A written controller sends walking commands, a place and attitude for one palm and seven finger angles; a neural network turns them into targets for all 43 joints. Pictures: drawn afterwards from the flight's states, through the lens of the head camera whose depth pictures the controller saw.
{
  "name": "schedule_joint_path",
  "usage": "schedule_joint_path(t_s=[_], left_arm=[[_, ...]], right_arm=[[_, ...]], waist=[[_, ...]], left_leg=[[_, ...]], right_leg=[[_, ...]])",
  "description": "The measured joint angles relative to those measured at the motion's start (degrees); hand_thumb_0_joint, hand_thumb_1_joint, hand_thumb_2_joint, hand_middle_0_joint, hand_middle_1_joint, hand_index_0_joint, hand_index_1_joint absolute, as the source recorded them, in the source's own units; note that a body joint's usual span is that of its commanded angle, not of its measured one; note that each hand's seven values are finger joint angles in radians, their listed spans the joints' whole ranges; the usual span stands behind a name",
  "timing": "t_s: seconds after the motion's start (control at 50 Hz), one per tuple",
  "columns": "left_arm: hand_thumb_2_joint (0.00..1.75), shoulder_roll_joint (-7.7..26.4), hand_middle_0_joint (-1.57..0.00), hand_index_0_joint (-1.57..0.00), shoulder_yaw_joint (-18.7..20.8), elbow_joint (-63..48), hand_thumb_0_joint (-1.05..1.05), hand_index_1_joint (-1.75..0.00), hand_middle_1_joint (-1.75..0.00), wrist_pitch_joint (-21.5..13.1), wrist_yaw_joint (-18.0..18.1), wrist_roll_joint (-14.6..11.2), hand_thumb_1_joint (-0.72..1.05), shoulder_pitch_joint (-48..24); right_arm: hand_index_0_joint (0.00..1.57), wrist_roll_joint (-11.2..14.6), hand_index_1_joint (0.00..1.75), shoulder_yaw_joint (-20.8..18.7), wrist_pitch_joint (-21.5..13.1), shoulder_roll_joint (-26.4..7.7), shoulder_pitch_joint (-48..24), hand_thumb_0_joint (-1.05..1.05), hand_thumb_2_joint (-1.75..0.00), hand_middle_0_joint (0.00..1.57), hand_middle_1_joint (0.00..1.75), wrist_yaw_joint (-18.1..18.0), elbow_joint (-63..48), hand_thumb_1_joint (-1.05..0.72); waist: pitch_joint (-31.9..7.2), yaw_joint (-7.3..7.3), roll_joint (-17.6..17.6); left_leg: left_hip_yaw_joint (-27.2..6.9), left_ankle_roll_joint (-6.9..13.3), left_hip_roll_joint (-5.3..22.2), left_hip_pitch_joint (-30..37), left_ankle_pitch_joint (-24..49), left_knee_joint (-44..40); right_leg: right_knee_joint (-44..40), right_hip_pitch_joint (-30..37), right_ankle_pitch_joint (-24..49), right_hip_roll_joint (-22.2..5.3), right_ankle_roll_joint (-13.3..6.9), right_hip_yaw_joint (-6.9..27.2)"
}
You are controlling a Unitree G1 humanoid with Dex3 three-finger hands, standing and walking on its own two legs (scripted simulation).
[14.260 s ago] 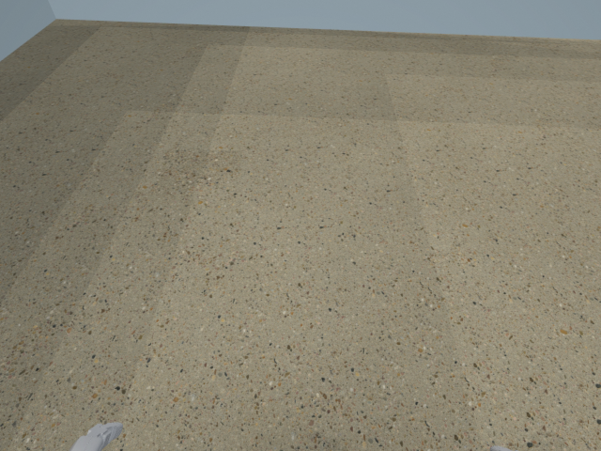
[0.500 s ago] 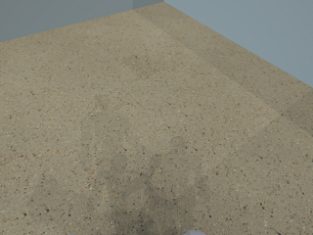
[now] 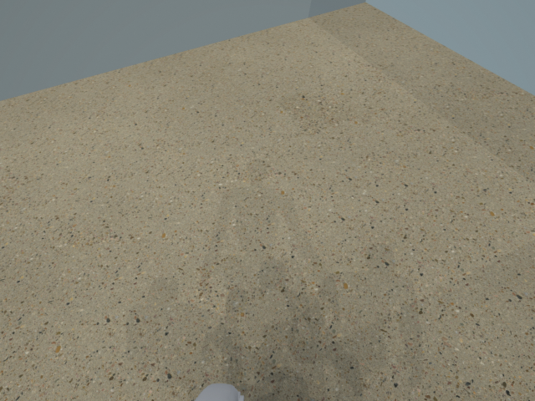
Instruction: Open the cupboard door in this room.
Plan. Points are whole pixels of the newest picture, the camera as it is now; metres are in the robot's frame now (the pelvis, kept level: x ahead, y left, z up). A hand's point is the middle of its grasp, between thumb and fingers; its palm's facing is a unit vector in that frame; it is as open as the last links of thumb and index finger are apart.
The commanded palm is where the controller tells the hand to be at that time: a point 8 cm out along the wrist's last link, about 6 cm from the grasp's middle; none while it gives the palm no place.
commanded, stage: turn or walk to find it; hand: left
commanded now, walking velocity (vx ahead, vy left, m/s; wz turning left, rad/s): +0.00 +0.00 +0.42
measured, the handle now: out of the picture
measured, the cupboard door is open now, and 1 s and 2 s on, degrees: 0 0 0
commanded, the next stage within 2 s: none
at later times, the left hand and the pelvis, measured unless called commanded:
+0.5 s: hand out of the picture -0.01 +0.28 -0.17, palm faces +0.23 -0.95 -0.23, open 7.4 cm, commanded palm none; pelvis -0.02 +0.07 +0.00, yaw +11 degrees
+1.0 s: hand out of the picture -0.02 +0.20 -0.14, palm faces +0.38 -0.88 -0.27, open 7.4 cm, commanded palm none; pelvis -0.04 -0.01 +0.00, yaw +24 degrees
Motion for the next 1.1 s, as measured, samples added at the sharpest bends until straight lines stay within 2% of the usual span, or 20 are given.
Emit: schedule_joint_path(t_s=[0.06,0.16,0.22,0.24,0.28,0.32,0.42,0.54,0.68,0.74,0.76,0.78,0.8,0.84,0.9,0.94,1.02,1.1], left_arm=[[0.90,0.65,-0.21,-0.20,0.18,0.63,0.01,-0.30,-0.30,0.09,-0.06,0.35,0.91,1.06],[0.90,2.49,-0.21,-0.20,0.74,1.81,0.01,-0.30,-0.30,0.65,-0.30,0.79,0.91,2.36],[0.90,3.98,-0.21,-0.20,1.25,2.56,0.01,-0.30,-0.30,1.26,-0.41,0.45,0.90,3.23],[0.90,4.76,-0.21,-0.20,1.52,2.87,0.01,-0.30,-0.30,1.74,-0.42,0.19,0.90,3.17],[0.90,5.89,-0.21,-0.20,1.71,3.38,0.01,-0.30,-0.30,3.09,-0.17,0.07,0.90,2.89],[0.90,6.25,-0.20,-0.20,1.87,3.85,0.01,-0.30,-0.30,4.07,-0.13,0.08,0.91,2.37],[0.90,6.18,-0.20,-0.20,1.87,2.92,0.01,-0.30,-0.30,3.64,-0.86,0.15,0.91,0.01],[0.90,5.88,-0.20,-0.20,1.74,1.16,0.01,-0.30,-0.30,3.21,-0.69,0.10,0.91,-2.55],[0.90,4.29,-0.20,-0.19,1.15,-0.61,0.01,-0.30,-0.30,3.03,-0.47,-0.33,0.91,-6.19],[0.90,3.36,-0.20,-0.20,0.75,-1.56,0.01,-0.30,-0.30,2.32,-0.49,-0.61,0.91,-7.24],[0.90,3.12,-0.20,-0.20,0.60,-1.90,0.01,-0.30,-0.30,1.93,-0.50,-0.65,0.91,-7.30],[0.90,2.67,-0.20,-0.20,0.48,-2.01,0.01,-0.30,-0.30,1.41,-0.42,-0.58,0.91,-7.33],[0.90,2.02,-0.20,-0.20,0.29,-1.97,0.01,-0.30,-0.30,0.97,-0.32,-0.32,0.91,-7.33],[0.90,1.21,-0.20,-0.20,-0.23,-2.20,0.01,-0.30,-0.30,0.61,-0.29,-0.11,0.90,-6.44],[0.90,0.33,-0.21,-0.20,-0.28,-1.96,0.01,-0.30,-0.30,0.90,-0.04,-0.18,0.90,-4.68],[0.90,0.00,-0.21,-0.20,-0.38,-1.43,0.01,-0.30,-0.30,0.92,-0.08,-0.20,0.90,-3.77],[0.90,-0.35,-0.21,-0.20,-0.37,-0.70,0.01,-0.30,-0.30,0.53,-0.17,-0.13,0.90,-2.08],[0.90,0.27,-0.21,-0.20,0.12,-0.10,0.01,-0.30,-0.30,0.25,-0.04,0.25,0.91,-0.51]], right_arm=[[0.20,0.18,0.30,0.45,0.01,0.18,-1.66,0.01,-0.89,0.20,0.30,-0.10,-0.06,-0.91],[0.20,0.72,0.30,1.46,-0.93,0.94,-5.43,0.01,-0.89,0.20,0.30,-0.11,-1.42,-0.91],[0.20,0.78,0.30,1.99,-2.24,1.30,-7.08,0.01,-0.89,0.20,0.30,0.08,-2.91,-0.91],[0.20,0.64,0.30,2.03,-2.82,1.85,-7.72,0.01,-0.89,0.20,0.30,0.08,-3.19,-0.91],[0.20,0.55,0.30,2.56,-3.46,2.76,-8.45,0.01,-0.89,0.20,0.30,0.15,-3.94,-0.91],[0.20,0.35,0.30,2.96,-3.73,3.32,-8.43,0.01,-0.89,0.20,0.30,-0.22,-4.43,-0.91],[0.20,0.37,0.30,3.53,-3.78,3.93,-7.68,0.00,-0.89,0.20,0.30,-0.80,-4.51,-0.91],[0.20,0.38,0.30,3.33,-3.92,4.83,-5.12,0.00,-0.89,0.21,0.30,-0.66,-4.04,-0.91],[0.20,-0.09,0.30,2.39,-3.16,4.39,-1.27,0.01,-0.89,0.21,0.30,-0.67,-2.79,-0.91],[0.20,-0.12,0.30,1.85,-2.62,3.72,0.16,0.01,-0.89,0.21,0.30,-0.64,-2.14,-0.91],[0.20,0.00,0.30,1.67,-2.47,3.51,0.68,0.01,-0.89,0.21,0.30,-0.62,-1.93,-0.91],[0.20,0.21,0.30,1.44,-2.33,3.11,1.05,0.01,-0.89,0.21,0.30,-0.56,-1.68,-0.91],[0.20,0.39,0.30,1.13,-2.09,2.63,1.12,0.01,-0.89,0.21,0.30,-0.55,-1.35,-0.91],[0.20,0.32,0.30,0.64,-1.33,2.12,1.54,0.01,-0.89,0.21,0.30,-0.54,-1.06,-0.91],[0.20,0.01,0.30,0.01,-0.48,1.38,1.72,0.01,-0.89,0.20,0.30,-0.14,-0.78,-0.91],[0.20,-0.06,0.30,-0.22,-0.46,0.88,1.68,0.01,-0.89,0.20,0.30,0.09,-0.79,-0.91],[0.20,-0.05,0.30,-0.30,-0.34,0.39,1.41,0.01,-0.89,0.20,0.30,0.23,-0.47,-0.91],[0.20,0.04,0.30,0.02,-0.03,0.41,0.02,0.01,-0.89,0.20,0.30,0.15,-0.07,-0.91]], waist=[[0.41,0.93,-0.81],[1.30,2.81,-2.67],[1.09,3.18,-3.54],[1.33,3.38,-4.76],[1.60,4.06,-6.10],[1.11,3.91,-5.88],[0.53,3.33,-4.65],[0.00,2.00,-4.25],[0.19,-0.70,-2.46],[0.11,-1.44,-1.48],[-0.08,-1.50,-1.30],[-0.09,-1.46,-0.62],[0.26,-1.56,0.42],[0.06,-1.73,0.71],[-0.43,-1.47,0.42],[-0.46,-1.54,0.53],[-0.42,-1.10,0.41],[-0.08,0.19,-0.57]], left_leg=[[1.56,-0.07,0.61,2.22,-2.52,-5.39],[5.37,1.03,0.35,7.57,-4.68,-19.65],[7.24,2.31,-0.15,12.12,2.98,-31.31],[7.52,3.76,-1.00,12.03,3.72,-31.34],[7.78,6.33,-1.80,12.02,2.18,-30.29],[7.15,7.48,-1.87,12.66,2.15,-31.67],[5.12,8.19,-2.61,14.27,6.09,-37.51],[3.40,8.38,-3.77,14.34,8.35,-40.27],[0.61,7.26,-4.51,11.94,8.95,-38.86],[-0.71,6.21,-5.00,10.07,8.85,-37.21],[-1.10,5.74,-5.31,9.25,8.59,-36.21],[-1.64,5.20,-5.29,8.38,8.09,-34.74],[-2.21,4.73,-5.08,7.38,5.05,-32.02],[-1.55,3.94,-5.78,3.92,-3.21,-21.66],[0.12,3.06,-5.07,-0.31,-3.99,-6.39],[0.40,2.29,-3.65,-1.62,-1.63,-0.73],[0.11,0.83,-1.02,-1.54,0.91,2.19],[0.99,0.12,0.54,1.07,-1.34,-2.74]], right_leg=[[0.74,-0.24,-0.33,-0.91,0.39,-1.47],[3.76,-1.54,-1.47,-2.81,1.76,-3.48],[8.03,-3.16,-3.40,-4.11,3.31,-4.89],[11.14,-4.47,-4.98,-4.84,4.07,-3.61],[19.66,-7.84,-12.07,-3.94,5.10,1.02],[27.02,-10.81,-13.47,-2.45,5.69,3.96],[34.61,-15.31,-7.24,-1.37,6.86,8.06],[31.90,-15.44,-5.51,-1.04,7.90,10.07],[20.43,-11.22,-8.45,1.11,7.30,10.01],[11.73,-7.67,-5.52,2.34,6.59,9.59],[7.24,-5.76,-2.61,2.56,6.37,9.24],[4.08,-4.37,-0.62,2.95,4.46,8.60],[3.91,-4.07,-0.28,3.38,2.65,7.79],[4.30,-3.76,-0.85,2.59,0.86,6.59],[2.32,-2.23,-0.27,1.28,0.44,5.31],[1.07,-1.36,0.38,0.80,0.44,4.16],[0.08,-0.59,0.76,0.00,0.39,1.57],[0.57,-0.81,0.51,-1.18,0.60,-0.45]])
